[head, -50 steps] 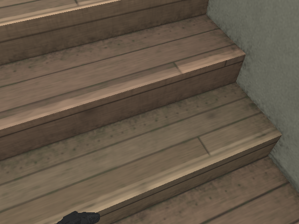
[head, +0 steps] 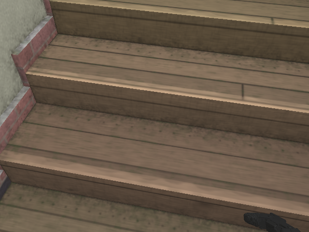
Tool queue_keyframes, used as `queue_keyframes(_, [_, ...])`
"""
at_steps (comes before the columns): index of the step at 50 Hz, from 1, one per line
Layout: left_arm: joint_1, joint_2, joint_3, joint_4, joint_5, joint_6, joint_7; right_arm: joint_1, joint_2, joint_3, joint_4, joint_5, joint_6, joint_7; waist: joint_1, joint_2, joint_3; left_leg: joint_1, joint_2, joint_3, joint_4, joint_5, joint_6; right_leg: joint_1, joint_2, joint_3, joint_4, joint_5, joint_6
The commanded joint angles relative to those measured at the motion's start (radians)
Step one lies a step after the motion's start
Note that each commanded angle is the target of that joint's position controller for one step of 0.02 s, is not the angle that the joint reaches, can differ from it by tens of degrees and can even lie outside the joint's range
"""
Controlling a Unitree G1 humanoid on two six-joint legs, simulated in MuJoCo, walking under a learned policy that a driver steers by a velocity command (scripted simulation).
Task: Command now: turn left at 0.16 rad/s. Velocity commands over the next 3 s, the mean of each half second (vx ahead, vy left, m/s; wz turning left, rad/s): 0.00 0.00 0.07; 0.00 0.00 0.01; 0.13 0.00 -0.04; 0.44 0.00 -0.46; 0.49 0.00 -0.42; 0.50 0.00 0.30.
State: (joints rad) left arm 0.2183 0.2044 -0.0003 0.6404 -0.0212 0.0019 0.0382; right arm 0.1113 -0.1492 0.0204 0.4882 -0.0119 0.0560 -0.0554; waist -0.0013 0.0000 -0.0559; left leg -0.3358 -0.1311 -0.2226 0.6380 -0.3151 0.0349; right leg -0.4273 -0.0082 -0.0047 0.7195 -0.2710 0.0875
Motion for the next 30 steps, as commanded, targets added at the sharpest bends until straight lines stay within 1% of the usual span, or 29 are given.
queue_keyframes(1, [0.017,0.100,0.038,-0.031,0.044,-0.032,-0.016,0.078,-0.052,-0.026,0.010,-0.002,-0.035,0.034,-0.018,0.068,-0.031,0.001,0.163,-0.134,-0.055,0.230,0.078,0.293,-0.105,0.106,-0.359,0.366,-0.063])
queue_keyframes(2, [0.004,0.123,0.036,-0.052,0.077,-0.033,-0.024,0.172,-0.020,-0.025,0.057,-0.014,-0.052,0.047,-0.061,-0.102,-0.061,-0.161,0.070,-0.047,0.035,-0.157,-0.004,0.442,-0.239,0.233,-0.297,0.741,-0.154])
queue_keyframes(3, [0.003,0.068,0.025,-0.047,0.086,-0.031,-0.029,0.149,-0.056,-0.036,0.060,0.005,-0.053,0.042,-0.041,-0.236,-0.095,-0.088,0.107,0.007,0.029,-0.192,-0.073,0.324,-0.320,0.342,-0.354,0.590,-0.304])
queue_keyframes(4, [-0.043,0.021,0.012,-0.062,0.073,-0.031,-0.033,0.084,-0.095,-0.050,0.070,0.019,-0.041,0.033,-0.021,-0.172,-0.059,-0.063,0.135,0.031,0.017,-0.116,-0.105,0.289,-0.276,0.315,-0.368,0.423,-0.317])
queue_keyframes(5, [-0.029,0.026,0.015,-0.047,0.064,-0.027,-0.027,0.011,-0.089,-0.051,0.062,0.022,-0.032,0.026,0.001,-0.150,-0.040,-0.072,0.135,0.047,-0.021,-0.045,-0.111,0.291,-0.225,0.288,-0.376,0.283,-0.281])
queue_keyframes(6, [-0.008,0.043,0.018,-0.039,0.055,-0.023,-0.020,-0.005,-0.075,-0.050,0.073,0.017,-0.023,0.022,0.011,-0.138,-0.029,-0.064,0.139,0.053,-0.044,-0.014,-0.116,0.292,-0.202,0.274,-0.392,0.184,-0.253])
queue_keyframes(7, [-0.009,0.049,0.017,-0.026,0.056,-0.024,-0.017,0.011,-0.062,-0.047,0.087,0.012,-0.019,0.023,0.004,-0.134,-0.020,-0.031,0.150,0.052,-0.071,0.017,-0.120,0.274,-0.195,0.263,-0.402,0.124,-0.238])
queue_keyframes(8, [-0.013,0.050,0.015,-0.016,0.056,-0.022,-0.012,0.030,-0.051,-0.046,0.110,0.012,-0.016,0.021,0.001,-0.118,-0.007,0.026,0.160,0.057,-0.110,0.045,-0.118,0.236,-0.168,0.219,-0.417,0.075,-0.212])
queue_keyframes(9, [-0.008,0.049,0.014,-0.006,0.056,-0.024,-0.012,0.046,-0.054,-0.046,0.125,0.010,-0.016,0.018,-0.001,-0.119,0.014,0.047,0.162,0.060,-0.136,0.079,-0.113,0.214,-0.142,0.194,-0.427,0.024,-0.194])
queue_keyframes(10, [0.000,0.043,0.011,0.003,0.052,-0.026,-0.014,0.070,-0.067,-0.050,0.145,0.005,-0.018,0.014,0.001,-0.111,0.028,0.049,0.166,0.060,-0.151,0.091,-0.108,0.212,-0.125,0.177,-0.434,-0.001,-0.186])
queue_keyframes(11, [0.003,0.035,0.010,0.013,0.046,-0.028,-0.014,0.100,-0.081,-0.057,0.172,0.001,-0.022,0.011,0.002,-0.077,0.040,0.031,0.169,0.056,-0.169,0.096,-0.100,0.236,-0.110,0.155,-0.436,0.009,-0.180])
queue_keyframes(12, [0.011,0.039,0.013,0.025,0.041,-0.029,-0.012,0.116,-0.087,-0.060,0.195,-0.002,-0.027,0.008,0.005,-0.061,0.041,0.023,0.172,0.055,-0.185,0.115,-0.094,0.267,-0.102,0.144,-0.426,0.061,-0.179])
queue_keyframes(14, [0.031,0.040,0.017,0.052,0.037,-0.030,-0.010,0.138,-0.095,-0.065,0.233,-0.004,-0.034,0.004,0.012,-0.013,0.019,0.031,0.182,0.051,-0.210,0.158,-0.094,0.327,-0.103,0.135,-0.406,0.204,-0.186])
queue_keyframes(15, [0.046,0.045,0.021,0.070,0.033,-0.030,-0.010,0.149,-0.091,-0.064,0.250,-0.004,-0.031,0.002,0.014,-0.010,0.009,0.043,0.186,0.047,-0.212,0.170,-0.098,0.354,-0.106,0.133,-0.398,0.281,-0.182])
queue_keyframes(16, [0.039,0.041,0.022,0.082,0.037,-0.032,-0.012,0.149,-0.091,-0.064,0.265,-0.006,-0.030,0.001,0.014,0.003,0.009,0.048,0.192,0.045,-0.219,0.187,-0.099,0.370,-0.105,0.126,-0.388,0.348,-0.182])
queue_keyframes(18, [0.059,0.041,0.027,0.115,0.036,-0.031,-0.015,0.176,-0.100,-0.068,0.295,-0.002,-0.027,-0.002,0.015,0.013,-0.004,0.063,0.193,0.052,-0.221,0.216,-0.096,0.399,-0.093,0.108,-0.382,0.423,-0.183])
queue_keyframes(20, [0.065,0.038,0.030,0.143,0.034,-0.027,-0.017,0.198,-0.104,-0.070,0.320,-0.001,-0.024,-0.005,0.013,0.012,0.005,0.073,0.196,0.059,-0.223,0.241,-0.093,0.401,-0.083,0.095,-0.387,0.438,-0.183])
queue_keyframes(23, [0.073,0.034,0.034,0.179,0.036,-0.020,-0.017,0.222,-0.111,-0.073,0.354,0.000,-0.021,-0.011,0.011,0.019,0.017,0.087,0.197,0.066,-0.231,0.276,-0.085,0.397,-0.068,0.078,-0.395,0.437,-0.182])
queue_keyframes(25, [0.078,0.035,0.036,0.200,0.037,-0.016,-0.017,0.233,-0.114,-0.074,0.373,0.003,-0.019,-0.014,0.011,0.021,0.023,0.098,0.196,0.070,-0.238,0.291,-0.080,0.391,-0.060,0.070,-0.401,0.410,-0.182])
queue_keyframes(30, [0.096,0.042,0.039,0.247,0.033,-0.007,-0.015,0.254,-0.119,-0.075,0.414,0.004,-0.019,-0.020,0.012,0.022,0.048,0.116,0.193,0.080,-0.258,0.312,-0.069,0.368,-0.047,0.055,-0.414,0.356,-0.177])
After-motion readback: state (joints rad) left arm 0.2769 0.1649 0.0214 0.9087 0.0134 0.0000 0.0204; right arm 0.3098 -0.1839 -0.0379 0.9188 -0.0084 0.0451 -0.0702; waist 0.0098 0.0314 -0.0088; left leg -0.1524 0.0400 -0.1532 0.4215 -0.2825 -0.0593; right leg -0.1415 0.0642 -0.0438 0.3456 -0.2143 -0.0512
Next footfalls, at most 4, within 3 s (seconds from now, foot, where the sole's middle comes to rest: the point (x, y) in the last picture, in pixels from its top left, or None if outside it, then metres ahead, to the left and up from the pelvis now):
0.02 right None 0.07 -0.13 -0.76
1.86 right None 0.35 -0.13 -0.60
2.38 left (188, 158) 0.70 -0.10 -0.44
2.96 right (283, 87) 0.93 -0.48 -0.28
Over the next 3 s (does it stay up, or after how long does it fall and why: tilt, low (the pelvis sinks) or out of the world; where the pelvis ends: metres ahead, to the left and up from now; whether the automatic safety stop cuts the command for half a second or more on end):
stays up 0.80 -0.30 0.37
